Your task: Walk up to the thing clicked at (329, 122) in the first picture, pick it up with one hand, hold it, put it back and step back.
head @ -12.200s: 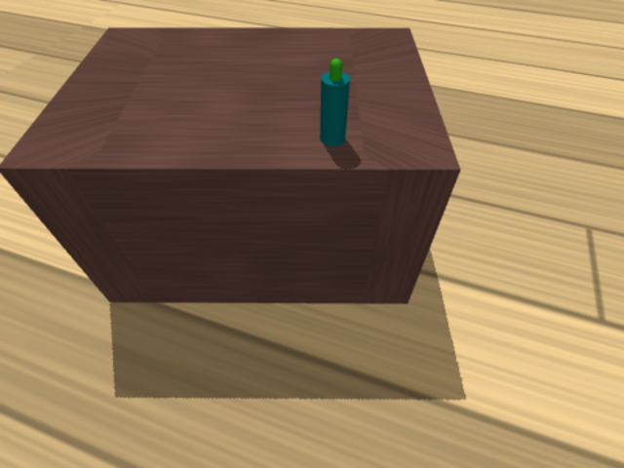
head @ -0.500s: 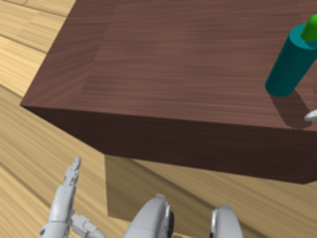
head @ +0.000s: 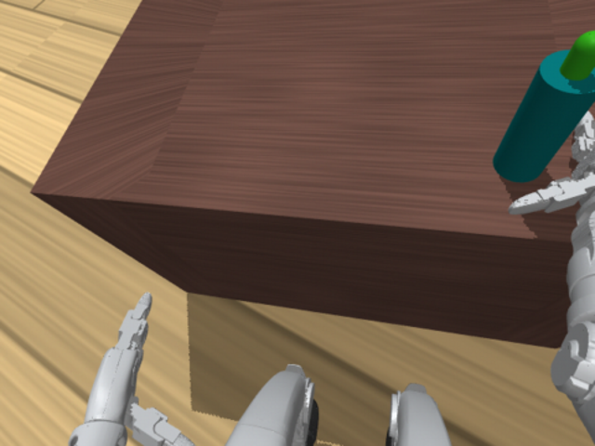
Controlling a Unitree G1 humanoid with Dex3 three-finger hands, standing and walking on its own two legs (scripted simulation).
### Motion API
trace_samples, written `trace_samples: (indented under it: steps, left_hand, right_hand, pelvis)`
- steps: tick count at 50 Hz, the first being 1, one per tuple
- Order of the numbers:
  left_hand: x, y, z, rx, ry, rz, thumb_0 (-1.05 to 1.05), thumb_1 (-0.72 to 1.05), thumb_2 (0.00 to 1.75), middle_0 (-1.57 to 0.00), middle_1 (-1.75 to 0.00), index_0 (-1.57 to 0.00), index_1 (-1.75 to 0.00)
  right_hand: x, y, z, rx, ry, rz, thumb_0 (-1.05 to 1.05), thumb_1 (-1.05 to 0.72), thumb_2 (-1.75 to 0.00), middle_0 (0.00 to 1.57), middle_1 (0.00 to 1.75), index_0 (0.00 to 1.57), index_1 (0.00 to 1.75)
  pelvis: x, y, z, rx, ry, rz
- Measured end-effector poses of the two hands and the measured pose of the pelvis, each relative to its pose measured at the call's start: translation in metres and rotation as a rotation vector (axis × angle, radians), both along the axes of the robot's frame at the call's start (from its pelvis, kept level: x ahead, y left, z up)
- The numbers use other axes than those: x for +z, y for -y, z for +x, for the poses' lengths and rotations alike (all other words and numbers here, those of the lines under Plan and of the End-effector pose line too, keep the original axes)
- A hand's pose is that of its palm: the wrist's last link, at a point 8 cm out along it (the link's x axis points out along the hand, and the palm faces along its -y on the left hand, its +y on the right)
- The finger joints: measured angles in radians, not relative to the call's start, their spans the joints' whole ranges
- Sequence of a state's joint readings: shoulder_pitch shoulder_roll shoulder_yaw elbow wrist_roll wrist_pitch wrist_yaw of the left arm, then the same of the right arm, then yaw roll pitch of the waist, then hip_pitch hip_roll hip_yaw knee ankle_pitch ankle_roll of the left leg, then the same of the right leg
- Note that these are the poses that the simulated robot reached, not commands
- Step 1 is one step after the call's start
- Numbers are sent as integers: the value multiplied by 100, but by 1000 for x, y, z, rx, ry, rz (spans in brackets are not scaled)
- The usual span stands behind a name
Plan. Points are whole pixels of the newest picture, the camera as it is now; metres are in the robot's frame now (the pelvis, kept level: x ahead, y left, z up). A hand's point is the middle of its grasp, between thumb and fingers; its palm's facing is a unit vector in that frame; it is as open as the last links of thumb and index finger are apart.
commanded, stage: rest palm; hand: right
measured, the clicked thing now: (549, 112) +0.52 -0.21 +0.08
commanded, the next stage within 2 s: close in 0.06 s
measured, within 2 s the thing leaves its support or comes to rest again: leaves its support in 1.42 s
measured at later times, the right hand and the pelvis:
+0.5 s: hand (536, 139) +0.51 -0.21 +0.04, palm faces +0.15 +0.99 +0.01, open 16.2 cm; pelvis +0.00 +0.00 +0.00, yaw +0 degrees
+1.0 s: hand (541, 136) +0.51 -0.21 +0.04, palm faces +0.14 +0.99 +0.01, open 9.2 cm; pelvis +0.01 +0.00 +0.00, yaw +0 degrees
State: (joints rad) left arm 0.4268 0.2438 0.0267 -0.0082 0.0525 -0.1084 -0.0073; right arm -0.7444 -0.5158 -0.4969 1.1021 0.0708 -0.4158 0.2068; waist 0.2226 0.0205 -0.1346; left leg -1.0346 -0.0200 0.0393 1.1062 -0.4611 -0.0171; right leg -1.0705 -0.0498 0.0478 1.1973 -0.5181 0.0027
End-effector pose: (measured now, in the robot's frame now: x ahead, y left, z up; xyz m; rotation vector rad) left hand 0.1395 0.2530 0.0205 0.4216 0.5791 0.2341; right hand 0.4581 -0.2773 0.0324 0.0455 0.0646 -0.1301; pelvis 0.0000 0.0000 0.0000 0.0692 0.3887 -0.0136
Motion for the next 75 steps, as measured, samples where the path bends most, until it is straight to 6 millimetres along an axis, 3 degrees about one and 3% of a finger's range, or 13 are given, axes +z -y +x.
trace_samples:
  steps: [11,21,30,41,48,55,65,75]
  left_hand:
    - [0,-2,7,27,10,-34,-1,-57,8,-5,-4,-5,-5]
    - [1,-3,12,9,15,-28,-1,-55,6,-5,-5,-5,-5]
    - [-7,-9,1,38,-42,-10,-1,-54,6,-5,-5,-6,-5]
    - [1,-11,10,42,-1,-32,-1,-53,6,-5,-5,-6,-4]
    - [0,-7,15,15,0,-11,-1,-52,5,-5,-5,-6,-4]
    - [-11,-5,0,51,-66,-40,-1,-51,4,-5,-5,-6,-4]
    - [2,-6,17,38,-5,-38,-1,-53,5,-6,-5,-6,-5]
    - [-6,-8,12,53,-60,-64,-1,-53,6,-6,-6,-7,-5]
  right_hand:
    - [11,-25,9,13,-16,-15,-2,53,-2,8,3,8,3]
    - [5,-15,13,-38,0,-19,-2,55,-2,26,10,25,10]
    - [13,-21,30,-8,6,-30,-2,49,-9,45,25,44,25]
    - [16,-17,13,-23,-31,-15,-1,38,-27,74,50,75,50]
    - [12,-13,21,-23,19,-30,-1,18,-49,88,70,94,72]
    - [12,-13,23,-16,-17,-30,0,19,-72,84,81,90,83]
    - [14,-19,13,-6,-49,-25,-1,29,-91,79,98,84,102]
    - [30,-18,7,-20,-46,-49,-1,33,-99,77,105,82,108]
  pelvis:
    - [5,2,8,10,7,-5]
    - [1,-4,5,2,5,-9]
    - [-1,-2,5,4,-19,-1]
    - [7,-1,11,5,8,-8]
    - [1,-3,6,3,-10,-5]
    - [3,1,10,5,-16,-4]
    - [11,1,14,6,15,-10]
    - [20,0,15,2,45,-14]
